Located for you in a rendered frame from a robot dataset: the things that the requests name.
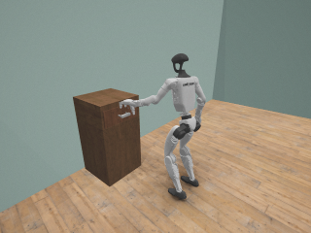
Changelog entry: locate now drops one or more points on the right robot upper arm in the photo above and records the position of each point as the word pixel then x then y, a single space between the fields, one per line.
pixel 198 90

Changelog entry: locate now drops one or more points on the right robot hand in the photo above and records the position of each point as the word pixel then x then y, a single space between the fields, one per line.
pixel 198 119

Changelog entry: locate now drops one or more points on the cabinet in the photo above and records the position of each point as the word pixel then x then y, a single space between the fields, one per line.
pixel 112 153

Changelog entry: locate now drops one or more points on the robot left shin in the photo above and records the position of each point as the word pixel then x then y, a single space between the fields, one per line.
pixel 173 172

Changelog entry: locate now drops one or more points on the right robot forearm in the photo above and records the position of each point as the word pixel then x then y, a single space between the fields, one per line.
pixel 199 109

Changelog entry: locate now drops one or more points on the drawer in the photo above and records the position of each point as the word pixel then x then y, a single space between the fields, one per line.
pixel 111 117

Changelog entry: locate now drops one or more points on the handle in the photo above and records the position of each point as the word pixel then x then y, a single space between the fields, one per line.
pixel 125 115

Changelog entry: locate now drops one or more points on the left robot hand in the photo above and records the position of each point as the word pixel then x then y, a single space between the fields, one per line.
pixel 127 102

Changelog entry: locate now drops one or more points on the left robot forearm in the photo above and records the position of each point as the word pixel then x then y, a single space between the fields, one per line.
pixel 143 102

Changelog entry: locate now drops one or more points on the left robot upper arm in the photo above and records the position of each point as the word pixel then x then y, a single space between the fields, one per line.
pixel 169 84

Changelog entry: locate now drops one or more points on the robot right foot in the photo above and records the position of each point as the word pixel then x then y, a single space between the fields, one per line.
pixel 187 180

